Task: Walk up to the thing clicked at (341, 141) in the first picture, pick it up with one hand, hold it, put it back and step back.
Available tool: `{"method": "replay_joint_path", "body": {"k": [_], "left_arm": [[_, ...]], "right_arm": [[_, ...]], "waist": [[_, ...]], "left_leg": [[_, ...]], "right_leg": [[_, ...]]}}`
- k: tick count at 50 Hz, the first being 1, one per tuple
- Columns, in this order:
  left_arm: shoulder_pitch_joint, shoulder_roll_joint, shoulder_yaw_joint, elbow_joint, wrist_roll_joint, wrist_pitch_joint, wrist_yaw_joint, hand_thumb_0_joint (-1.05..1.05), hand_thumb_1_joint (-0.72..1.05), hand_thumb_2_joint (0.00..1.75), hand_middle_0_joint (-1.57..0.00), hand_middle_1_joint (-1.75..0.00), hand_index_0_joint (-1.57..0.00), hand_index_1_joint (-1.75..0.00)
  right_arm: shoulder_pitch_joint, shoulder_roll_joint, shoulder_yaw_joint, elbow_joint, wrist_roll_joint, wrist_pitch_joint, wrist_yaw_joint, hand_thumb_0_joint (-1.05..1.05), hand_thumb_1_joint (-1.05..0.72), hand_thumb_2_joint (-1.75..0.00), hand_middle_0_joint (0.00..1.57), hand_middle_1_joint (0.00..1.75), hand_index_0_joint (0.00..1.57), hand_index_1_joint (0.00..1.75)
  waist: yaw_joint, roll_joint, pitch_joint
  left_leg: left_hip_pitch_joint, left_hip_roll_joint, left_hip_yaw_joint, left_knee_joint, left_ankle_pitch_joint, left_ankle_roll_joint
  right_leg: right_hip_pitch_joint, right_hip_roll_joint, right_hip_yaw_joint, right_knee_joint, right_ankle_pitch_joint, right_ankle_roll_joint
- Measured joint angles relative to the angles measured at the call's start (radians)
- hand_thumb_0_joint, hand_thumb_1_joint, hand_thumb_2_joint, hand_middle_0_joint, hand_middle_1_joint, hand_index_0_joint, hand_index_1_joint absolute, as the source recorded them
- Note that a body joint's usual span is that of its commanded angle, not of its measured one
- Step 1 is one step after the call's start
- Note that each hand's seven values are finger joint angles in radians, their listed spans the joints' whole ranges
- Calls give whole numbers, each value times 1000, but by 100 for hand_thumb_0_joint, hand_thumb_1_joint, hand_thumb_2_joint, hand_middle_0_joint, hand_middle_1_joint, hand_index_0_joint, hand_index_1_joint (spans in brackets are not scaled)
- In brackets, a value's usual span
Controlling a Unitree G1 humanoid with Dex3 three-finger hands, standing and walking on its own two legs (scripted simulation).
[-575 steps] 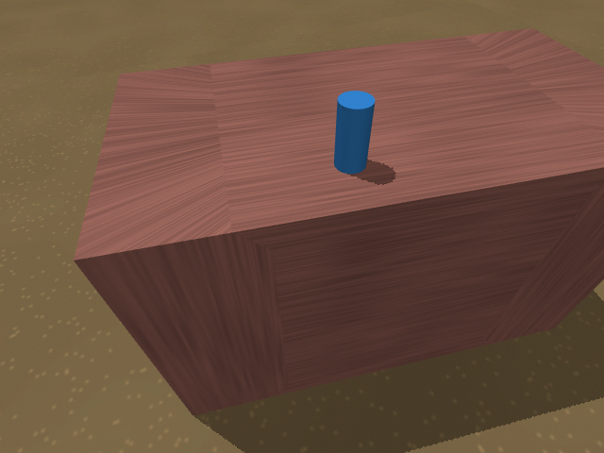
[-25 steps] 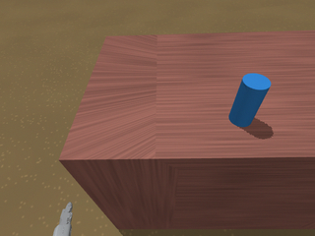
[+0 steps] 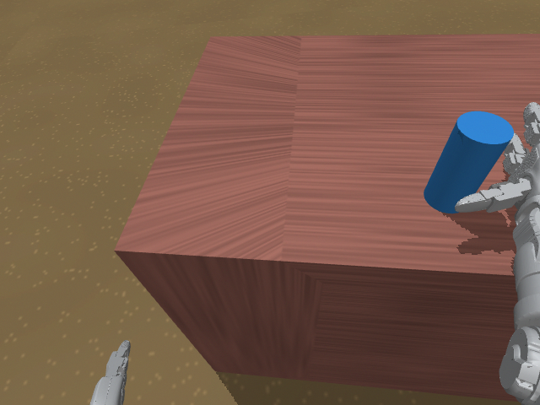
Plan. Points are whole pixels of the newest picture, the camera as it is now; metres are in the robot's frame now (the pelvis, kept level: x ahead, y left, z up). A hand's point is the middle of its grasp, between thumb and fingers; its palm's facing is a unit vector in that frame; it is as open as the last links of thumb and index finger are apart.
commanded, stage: close in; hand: right
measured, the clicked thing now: (462, 166) +0.45 -0.22 +0.12
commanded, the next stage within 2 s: rest palm in 0.20 s
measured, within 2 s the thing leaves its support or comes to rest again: leaves its support in 1.52 s
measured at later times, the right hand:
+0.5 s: hand (458, 169) +0.44 -0.22 +0.13, palm faces +0.24 +0.97 +0.02, open 17.3 cm
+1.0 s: hand (462, 163) +0.45 -0.22 +0.12, palm faces +0.25 +0.97 +0.02, open 10.6 cm
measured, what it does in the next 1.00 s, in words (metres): stands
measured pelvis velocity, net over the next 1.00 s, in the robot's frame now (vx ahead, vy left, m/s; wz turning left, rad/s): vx -0.01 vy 0.00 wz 0.00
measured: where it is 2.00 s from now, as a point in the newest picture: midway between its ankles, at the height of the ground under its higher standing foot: outside the picture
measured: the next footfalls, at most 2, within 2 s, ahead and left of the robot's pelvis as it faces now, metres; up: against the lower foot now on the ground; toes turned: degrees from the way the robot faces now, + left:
none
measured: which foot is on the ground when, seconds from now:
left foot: down 0.00-1.00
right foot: down 0.00-1.00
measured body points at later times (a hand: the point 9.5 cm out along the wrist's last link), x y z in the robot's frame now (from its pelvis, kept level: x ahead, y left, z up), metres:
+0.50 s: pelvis -0.02 +0.00 +0.00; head +0.03 -0.01 +0.44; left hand +0.13 +0.27 -0.06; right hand +0.42 -0.27 +0.13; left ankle -0.01 +0.14 -0.71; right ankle +0.00 -0.13 -0.71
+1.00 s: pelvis -0.01 +0.00 +0.00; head +0.03 -0.02 +0.44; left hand +0.13 +0.27 -0.05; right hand +0.43 -0.28 +0.13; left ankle -0.01 +0.14 -0.71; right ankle +0.00 -0.13 -0.71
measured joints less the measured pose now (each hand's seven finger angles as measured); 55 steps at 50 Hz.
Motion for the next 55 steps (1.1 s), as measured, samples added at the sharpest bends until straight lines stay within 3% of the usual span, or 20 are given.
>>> {"method": "replay_joint_path", "body": {"k": [3, 12, 24, 30, 40, 51, 55], "left_arm": [[7, -5, 5, -22, -5, 13, -14, -1, -52, 4, -7, -6, -8, -6], [27, -14, 29, -67, -9, 19, -46, -1, -52, 4, -7, -6, -8, -6], [37, -4, 42, -86, -12, 38, -52, -1, -55, 6, -6, -5, -6, -6], [32, -11, 30, -105, -12, 35, -49, -1, -55, 6, -6, -5, -6, -6], [59, 1, 42, -139, -7, 21, -54, -1, -54, 6, -5, -5, -6, -6], [47, -2, 41, -123, -10, 27, -53, -1, -54, 6, -5, -5, -6, -5], [47, -12, 33, -129, -8, 30, -59, -1, -54, 6, -5, -5, -6, -5]], "right_arm": [[2, 19, 28, 22, 5, 4, -19, -2, 52, -5, 4, 5, 5, 5], [11, 73, 51, -33, -13, 14, -79, -2, 52, -5, 3, 5, 4, 5], [-40, 103, 78, -26, -37, 23, -152, -2, 52, -6, 6, 7, 7, 6], [-62, 93, 74, 16, -46, 10, -172, -2, 52, -7, 24, 16, 24, 16], [-97, 54, 63, 48, -52, -1, -158, -2, 48, -18, 59, 39, 60, 39], [-68, 83, 79, 39, -43, -8, -156, -1, 25, -44, 90, 68, 91, 68], [-49, 89, 72, 21, -42, -17, -148, -1, 23, -55, 92, 76, 90, 75]], "waist": [[-4, -4, -5], [-18, 4, 5], [-7, 6, 14], [-1, 6, 17], [10, 11, 20], [-2, 8, 5], [-1, 10, 4]], "left_leg": [[12, 5, 3, 2, -4, -1], [2, 11, 3, 31, -11, 2], [-20, 10, -3, 45, 1, 2], [-22, 11, -6, 47, 4, 2], [-44, 9, -7, 52, 4, 0], [-19, 13, -8, 31, 1, -5], [-15, 15, -7, 32, -2, -4]], "right_leg": [[12, 6, 2, -4, 1, -2], [11, 12, 3, 4, 6, 0], [-4, 11, -2, 8, 21, 1], [-4, 12, -5, 7, 25, 1], [-27, 10, -5, 19, 21, 0], [-6, 14, -8, 4, 15, -6], [-2, 15, -7, 4, 13, -5]]}}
